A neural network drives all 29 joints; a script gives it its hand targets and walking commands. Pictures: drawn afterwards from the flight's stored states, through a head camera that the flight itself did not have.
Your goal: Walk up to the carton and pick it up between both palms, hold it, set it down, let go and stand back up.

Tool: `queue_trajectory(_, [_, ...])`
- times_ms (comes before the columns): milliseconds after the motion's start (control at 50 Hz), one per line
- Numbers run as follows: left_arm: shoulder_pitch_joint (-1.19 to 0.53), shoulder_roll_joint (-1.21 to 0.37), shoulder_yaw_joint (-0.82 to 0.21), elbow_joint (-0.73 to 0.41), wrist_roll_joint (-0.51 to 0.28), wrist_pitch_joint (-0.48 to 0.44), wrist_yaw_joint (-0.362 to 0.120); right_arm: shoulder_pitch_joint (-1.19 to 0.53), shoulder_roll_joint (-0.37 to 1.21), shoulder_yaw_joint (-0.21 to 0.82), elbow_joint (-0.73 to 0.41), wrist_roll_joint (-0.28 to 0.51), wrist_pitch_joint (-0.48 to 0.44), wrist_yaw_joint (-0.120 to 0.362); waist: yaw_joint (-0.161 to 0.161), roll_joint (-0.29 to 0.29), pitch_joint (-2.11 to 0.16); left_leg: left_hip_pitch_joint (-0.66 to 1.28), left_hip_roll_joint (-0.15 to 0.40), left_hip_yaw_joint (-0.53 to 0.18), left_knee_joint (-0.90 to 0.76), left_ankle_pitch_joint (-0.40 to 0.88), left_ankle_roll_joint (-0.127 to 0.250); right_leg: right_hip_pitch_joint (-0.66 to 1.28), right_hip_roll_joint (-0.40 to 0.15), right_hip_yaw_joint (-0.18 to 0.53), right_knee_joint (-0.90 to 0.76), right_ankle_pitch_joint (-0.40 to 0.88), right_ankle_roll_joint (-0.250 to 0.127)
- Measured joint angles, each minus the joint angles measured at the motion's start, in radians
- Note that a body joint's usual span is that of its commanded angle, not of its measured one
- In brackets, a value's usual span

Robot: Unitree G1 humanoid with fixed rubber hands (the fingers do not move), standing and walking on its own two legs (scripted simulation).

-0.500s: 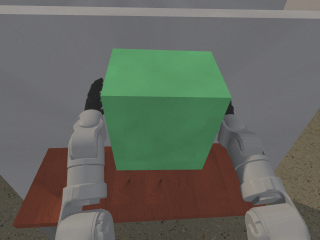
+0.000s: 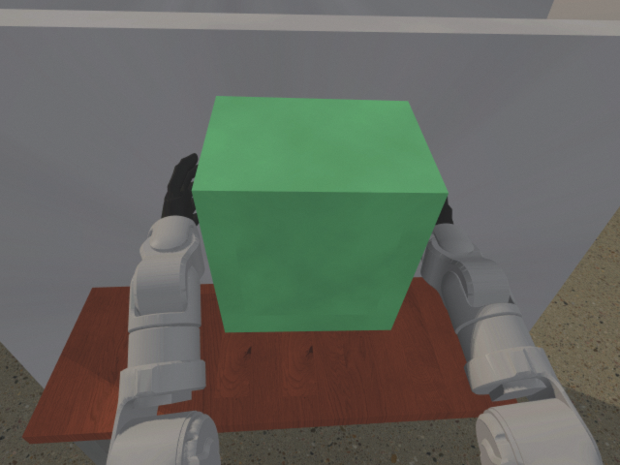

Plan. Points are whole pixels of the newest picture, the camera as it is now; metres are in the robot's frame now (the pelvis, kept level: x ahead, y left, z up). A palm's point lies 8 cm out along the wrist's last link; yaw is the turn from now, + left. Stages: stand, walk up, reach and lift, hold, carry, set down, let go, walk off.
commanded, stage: hold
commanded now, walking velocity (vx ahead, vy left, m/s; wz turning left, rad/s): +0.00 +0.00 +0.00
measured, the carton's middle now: (311, 223) +0.36 +0.01 +0.17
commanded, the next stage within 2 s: set down in 1.54 s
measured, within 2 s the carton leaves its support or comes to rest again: neither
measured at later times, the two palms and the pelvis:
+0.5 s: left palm (182, 215) +0.36 +0.16 +0.18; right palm (435, 226) +0.36 -0.15 +0.17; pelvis +0.00 +0.00 +0.00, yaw +0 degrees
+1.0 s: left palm (181, 215) +0.36 +0.16 +0.19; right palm (434, 225) +0.36 -0.15 +0.17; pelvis +0.00 +0.00 +0.00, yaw +0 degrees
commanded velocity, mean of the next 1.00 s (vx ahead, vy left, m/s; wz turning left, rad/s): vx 0.00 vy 0.00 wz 0.00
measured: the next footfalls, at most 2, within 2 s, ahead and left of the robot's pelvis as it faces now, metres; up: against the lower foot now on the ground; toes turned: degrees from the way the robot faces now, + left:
none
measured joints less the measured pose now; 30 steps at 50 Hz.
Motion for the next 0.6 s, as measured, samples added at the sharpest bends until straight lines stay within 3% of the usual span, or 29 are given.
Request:
queue_trajectory(240, [-0.050,0.005,0.011,0.070,0.008,-0.010,0.003,-0.039,0.006,-0.032,0.058,-0.018,-0.006,0.017,0.011,0.001,-0.005,-0.011,-0.002,0.007,-0.002,0.006,0.002,-0.018,-0.002,0.006,0.009,0.002,0.001])
queue_trajectory(600, [-0.008,-0.005,0.006,0.016,0.010,0.003,0.000,-0.012,-0.002,-0.004,0.021,0.005,0.001,0.005,0.001,0.002,0.001,0.006,-0.001,0.003,-0.002,-0.001,0.001,0.004,-0.001,0.002,0.003,-0.003,0.000])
